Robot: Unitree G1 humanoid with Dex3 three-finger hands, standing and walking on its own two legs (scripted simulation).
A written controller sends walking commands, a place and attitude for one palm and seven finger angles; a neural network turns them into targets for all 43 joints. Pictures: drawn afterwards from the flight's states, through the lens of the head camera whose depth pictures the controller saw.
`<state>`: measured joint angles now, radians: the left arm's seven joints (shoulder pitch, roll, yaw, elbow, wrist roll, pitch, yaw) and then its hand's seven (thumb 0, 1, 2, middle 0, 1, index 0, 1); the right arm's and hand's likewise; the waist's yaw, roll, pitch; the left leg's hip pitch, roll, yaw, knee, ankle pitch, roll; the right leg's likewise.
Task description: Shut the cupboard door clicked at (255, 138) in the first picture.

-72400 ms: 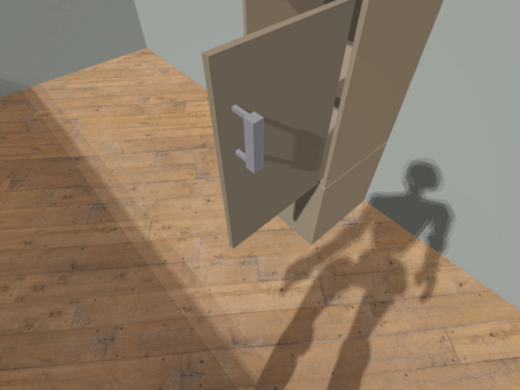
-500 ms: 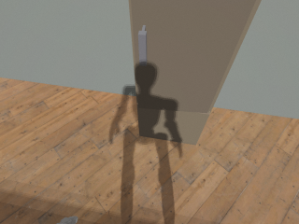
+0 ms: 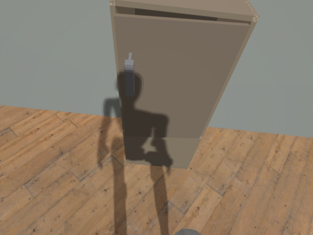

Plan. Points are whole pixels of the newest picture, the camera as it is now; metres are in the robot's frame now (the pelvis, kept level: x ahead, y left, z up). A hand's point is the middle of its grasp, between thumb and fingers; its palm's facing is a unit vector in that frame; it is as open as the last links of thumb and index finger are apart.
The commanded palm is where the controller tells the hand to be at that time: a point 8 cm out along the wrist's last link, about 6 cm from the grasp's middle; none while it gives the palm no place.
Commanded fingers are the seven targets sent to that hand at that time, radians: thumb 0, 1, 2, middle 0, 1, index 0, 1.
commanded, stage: take the last steps up to it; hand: left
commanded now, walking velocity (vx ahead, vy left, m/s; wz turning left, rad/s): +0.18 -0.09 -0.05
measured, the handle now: (130, 74) +0.58 +0.12 +0.07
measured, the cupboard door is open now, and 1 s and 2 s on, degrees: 5 5 5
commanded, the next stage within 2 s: come to a stop and stand still in 0.10 s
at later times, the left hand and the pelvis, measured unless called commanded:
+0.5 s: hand (117, 218) +0.20 +0.11 -0.16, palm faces +0.04 -0.97 -0.24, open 7.2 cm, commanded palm none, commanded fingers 0.00 0.90 0.90 -0.20 -0.30 -0.20 -0.30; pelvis +0.12 -0.07 +0.00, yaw +1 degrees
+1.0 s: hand out of the picture +0.11 +0.18 -0.18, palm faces +0.05 -0.97 -0.23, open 7.4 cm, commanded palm none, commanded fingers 0.00 0.90 0.90 -0.20 -0.30 -0.20 -0.30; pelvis +0.10 -0.02 -0.01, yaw +0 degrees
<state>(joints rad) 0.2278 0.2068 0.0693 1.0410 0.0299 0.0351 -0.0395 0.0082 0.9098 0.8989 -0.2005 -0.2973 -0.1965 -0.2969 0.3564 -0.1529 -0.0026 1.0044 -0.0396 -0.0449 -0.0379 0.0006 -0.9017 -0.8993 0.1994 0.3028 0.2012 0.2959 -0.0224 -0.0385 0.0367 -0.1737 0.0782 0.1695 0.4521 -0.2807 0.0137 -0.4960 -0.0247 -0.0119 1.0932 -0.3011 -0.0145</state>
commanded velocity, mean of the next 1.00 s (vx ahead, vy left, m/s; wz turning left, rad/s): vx -0.07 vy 0.04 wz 0.00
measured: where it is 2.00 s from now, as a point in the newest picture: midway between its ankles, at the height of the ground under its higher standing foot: outside the picture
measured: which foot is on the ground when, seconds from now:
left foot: down 0.00-0.24, up 0.26-0.68, down 0.70-1.00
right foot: up 0.00-0.20, down 0.22-0.72, up 0.74-0.98, down 1.00-1.00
